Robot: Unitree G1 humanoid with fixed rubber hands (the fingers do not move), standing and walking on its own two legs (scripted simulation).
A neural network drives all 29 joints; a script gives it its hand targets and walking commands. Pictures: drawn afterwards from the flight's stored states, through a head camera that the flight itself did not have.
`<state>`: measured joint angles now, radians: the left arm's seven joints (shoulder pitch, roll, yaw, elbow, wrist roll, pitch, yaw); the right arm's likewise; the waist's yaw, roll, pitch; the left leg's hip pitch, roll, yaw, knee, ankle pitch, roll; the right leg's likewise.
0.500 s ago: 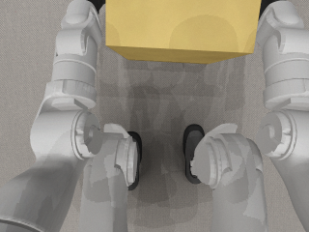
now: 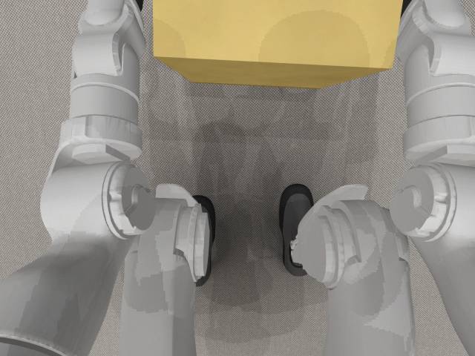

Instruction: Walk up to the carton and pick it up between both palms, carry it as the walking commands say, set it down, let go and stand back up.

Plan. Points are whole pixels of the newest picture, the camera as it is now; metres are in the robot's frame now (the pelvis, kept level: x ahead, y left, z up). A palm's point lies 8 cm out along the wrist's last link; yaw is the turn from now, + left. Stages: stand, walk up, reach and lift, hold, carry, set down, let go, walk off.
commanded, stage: set down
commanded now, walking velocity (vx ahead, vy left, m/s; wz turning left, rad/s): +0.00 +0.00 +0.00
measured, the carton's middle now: out of the picture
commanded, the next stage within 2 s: none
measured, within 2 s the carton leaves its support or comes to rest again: neither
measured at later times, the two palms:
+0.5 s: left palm out of the picture +0.55 +0.20 -0.16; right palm out of the picture +0.55 -0.20 -0.15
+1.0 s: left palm out of the picture +0.56 +0.21 -0.09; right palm out of the picture +0.56 -0.22 -0.09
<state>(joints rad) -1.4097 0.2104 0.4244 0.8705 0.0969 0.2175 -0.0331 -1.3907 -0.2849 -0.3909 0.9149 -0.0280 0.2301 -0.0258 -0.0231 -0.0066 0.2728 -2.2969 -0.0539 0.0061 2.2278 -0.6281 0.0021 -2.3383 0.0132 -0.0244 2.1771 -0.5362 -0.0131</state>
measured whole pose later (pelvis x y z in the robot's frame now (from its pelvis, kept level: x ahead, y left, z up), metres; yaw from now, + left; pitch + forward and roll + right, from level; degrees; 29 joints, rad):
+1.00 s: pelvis +0.00 +0.00 +0.03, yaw +0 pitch +42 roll +0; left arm -1.36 0.43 0.14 0.96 -0.19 0.19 0.06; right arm -1.37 -0.43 -0.19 0.97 0.20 0.17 -0.08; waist -0.01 0.02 0.19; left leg -2.24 -0.06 0.01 2.14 -0.63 0.01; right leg -2.28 0.01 -0.01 2.10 -0.54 -0.01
